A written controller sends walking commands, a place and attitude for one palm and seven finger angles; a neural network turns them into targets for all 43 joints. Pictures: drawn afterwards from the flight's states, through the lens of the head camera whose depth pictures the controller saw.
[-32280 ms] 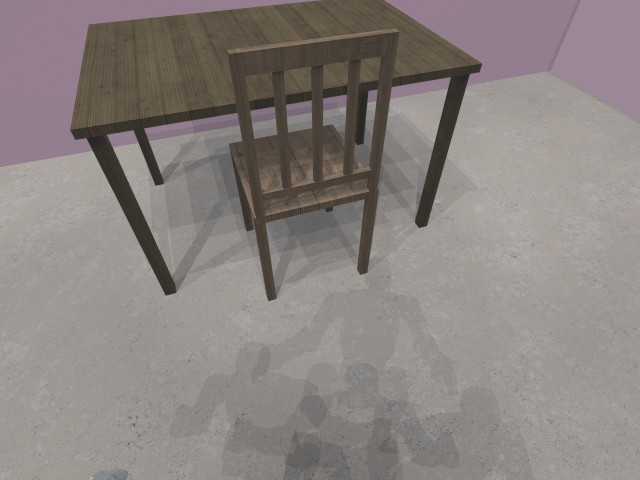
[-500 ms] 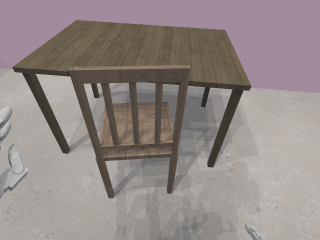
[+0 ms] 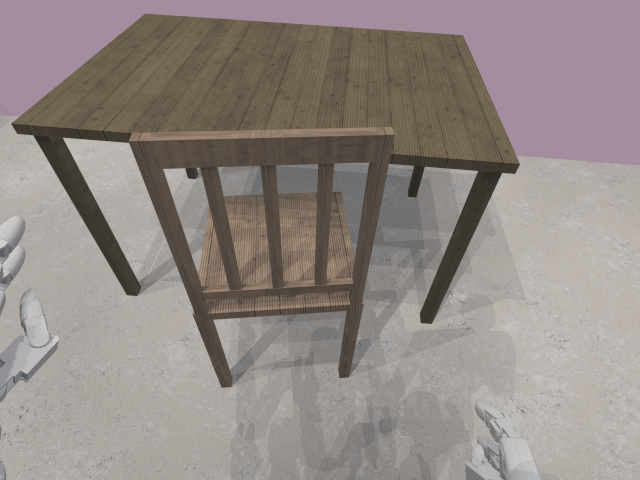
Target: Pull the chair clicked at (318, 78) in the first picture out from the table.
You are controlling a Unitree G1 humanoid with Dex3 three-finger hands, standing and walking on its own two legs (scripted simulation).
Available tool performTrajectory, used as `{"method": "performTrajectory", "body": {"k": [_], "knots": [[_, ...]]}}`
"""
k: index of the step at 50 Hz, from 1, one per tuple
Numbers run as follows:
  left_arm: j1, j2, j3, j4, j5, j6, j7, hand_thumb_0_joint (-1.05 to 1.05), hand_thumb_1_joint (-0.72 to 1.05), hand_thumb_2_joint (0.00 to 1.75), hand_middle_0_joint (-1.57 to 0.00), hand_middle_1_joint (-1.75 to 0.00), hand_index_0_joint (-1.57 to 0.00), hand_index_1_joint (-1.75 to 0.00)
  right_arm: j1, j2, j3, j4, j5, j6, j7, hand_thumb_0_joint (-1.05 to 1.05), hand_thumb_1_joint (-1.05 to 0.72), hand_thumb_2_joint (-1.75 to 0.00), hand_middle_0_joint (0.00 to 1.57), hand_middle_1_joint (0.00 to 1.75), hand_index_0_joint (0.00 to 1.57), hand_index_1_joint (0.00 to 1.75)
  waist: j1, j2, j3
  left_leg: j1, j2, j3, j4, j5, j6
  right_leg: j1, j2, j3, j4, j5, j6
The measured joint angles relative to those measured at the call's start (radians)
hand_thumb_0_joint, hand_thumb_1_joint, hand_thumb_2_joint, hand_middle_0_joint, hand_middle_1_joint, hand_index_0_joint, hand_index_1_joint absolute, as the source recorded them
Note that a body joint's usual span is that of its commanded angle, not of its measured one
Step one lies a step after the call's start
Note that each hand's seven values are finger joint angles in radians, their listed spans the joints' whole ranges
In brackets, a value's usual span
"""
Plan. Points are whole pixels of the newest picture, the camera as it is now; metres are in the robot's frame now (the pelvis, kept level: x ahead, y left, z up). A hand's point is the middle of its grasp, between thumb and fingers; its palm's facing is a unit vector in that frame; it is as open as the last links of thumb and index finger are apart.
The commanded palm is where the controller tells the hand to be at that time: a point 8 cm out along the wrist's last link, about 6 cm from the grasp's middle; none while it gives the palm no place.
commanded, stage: stop stepping back and stand still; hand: left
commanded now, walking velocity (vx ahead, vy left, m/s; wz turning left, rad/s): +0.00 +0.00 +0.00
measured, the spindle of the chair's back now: (274, 233) +0.57 +0.13 -0.08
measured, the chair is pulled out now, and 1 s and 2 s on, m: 0.12 0.12 0.12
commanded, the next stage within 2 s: let the arm hang, fingers relaxed in 0.46 s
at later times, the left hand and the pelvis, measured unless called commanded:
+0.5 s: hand (71, 311) +0.23 +0.26 +0.15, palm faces +0.38 -0.79 -0.48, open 7.4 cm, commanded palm +0.17 +0.30 +0.17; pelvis +0.03 +0.00 +0.00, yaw +0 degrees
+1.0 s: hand out of the picture +0.00 +0.18 -0.18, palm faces +0.00 -0.98 -0.19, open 7.0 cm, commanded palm none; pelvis +0.01 -0.01 +0.00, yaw +0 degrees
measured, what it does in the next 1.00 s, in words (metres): stands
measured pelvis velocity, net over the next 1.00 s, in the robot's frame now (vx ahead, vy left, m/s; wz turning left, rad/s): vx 0.01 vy -0.01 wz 0.01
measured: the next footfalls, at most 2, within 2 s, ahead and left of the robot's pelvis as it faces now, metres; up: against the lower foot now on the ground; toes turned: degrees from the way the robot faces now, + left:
none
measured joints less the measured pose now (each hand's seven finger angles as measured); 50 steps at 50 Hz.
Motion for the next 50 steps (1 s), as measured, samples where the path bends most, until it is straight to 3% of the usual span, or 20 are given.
{"method": "performTrajectory", "body": {"k": [28, 30, 32, 36, 40, 43, 50], "knots": [[0.043, 0.024, 0.01, -0.027, -0.019, 0.016, -0.004, 0.01, 0.89, 0.9, -0.21, -0.3, -0.21, -0.3, -0.017, -0.009, -0.011, -0.02, 0.008, 0.052, -0.003, 0.01, -0.9, -0.9, 0.2, 0.3, 0.2, 0.3, -0.006, 0.018, 0.004, 0.025, -0.001, 0.001, -0.027, -0.029, -0.004, 0.026, 0.0, 0.002, -0.031, -0.027, -0.001], [-0.037, 0.037, -0.055, 0.126, 0.025, -0.004, -0.039, 0.01, 0.89, 0.9, -0.21, -0.3, -0.2, -0.3, -0.029, -0.037, -0.027, 0.036, 0.001, 0.025, 0.039, 0.01, -0.9, -0.9, 0.2, 0.3, 0.2, 0.3, -0.002, 0.039, -0.014, -0.019, -0.006, -0.014, 0.014, -0.032, -0.002, -0.011, -0.005, -0.015, 0.011, -0.033, -0.001], [-0.147, 0.026, -0.149, 0.381, 0.048, 0.043, -0.084, 0.0, 0.89, 0.9, -0.2, -0.3, -0.2, -0.3, -0.052, -0.074, -0.034, 0.103, -0.01, 0.05, 0.07, 0.0, -0.9, -0.9, 0.2, 0.3, 0.2, 0.3, 0.003, 0.061, -0.04, -0.057, -0.017, -0.022, 0.055, -0.053, 0.006, -0.05, -0.017, -0.024, 0.062, -0.068, 0.004], [-0.292, -0.059, -0.289, 0.91, 0.061, 0.16, -0.123, 0.0, 0.9, 0.9, -0.2, -0.3, -0.19, -0.3, -0.078, -0.093, -0.032, 0.198, -0.034, 0.11, 0.089, 0.0, -0.9, -0.9, 0.2, 0.3, 0.2, 0.3, -0.016, 0.063, -0.044, -0.068, -0.031, -0.017, 0.088, -0.066, 0.011, -0.078, -0.032, -0.018, 0.13, -0.1, 0.009], [-0.314, -0.157, -0.381, 1.252, 0.057, 0.211, -0.133, 0.01, 0.91, 0.9, -0.19, -0.3, -0.19, -0.3, -0.063, -0.068, -0.019, 0.267, -0.042, 0.14, 0.084, 0.0, -0.9, -0.9, 0.2, 0.3, 0.2, 0.3, -0.035, 0.014, -0.004, -0.027, -0.027, -0.001, 0.045, -0.046, 0.006, -0.052, -0.027, -0.002, 0.106, -0.082, 0.006], [-0.294, -0.221, -0.4, 1.395, 0.048, 0.209, -0.125, 0.01, 0.94, 0.9, -0.2, -0.3, -0.2, -0.3, -0.035, -0.043, -0.007, 0.332, -0.038, 0.151, 0.075, 0.0, -0.9, -0.9, 0.2, 0.3, 0.2, 0.3, -0.034, -0.02, 0.029, 0.0, -0.016, 0.001, -0.002, -0.02, 0.0, -0.022, -0.016, 0.001, 0.048, -0.049, 0.001], [-0.262, -0.187, -0.386, 1.551, 0.046, 0.182, -0.127, -0.01, 0.99, 0.9, -0.21, -0.3, -0.2, -0.3, 0.038, 0.01, -0.004, 0.47, -0.031, 0.164, 0.054, 0.0, -0.9, -0.9, 0.2, 0.3, 0.2, 0.3, -0.011, -0.026, 0.068, 0.024, -0.002, -0.01, -0.066, 0.02, -0.008, 0.023, -0.001, -0.009, -0.058, 0.013, -0.008]]}}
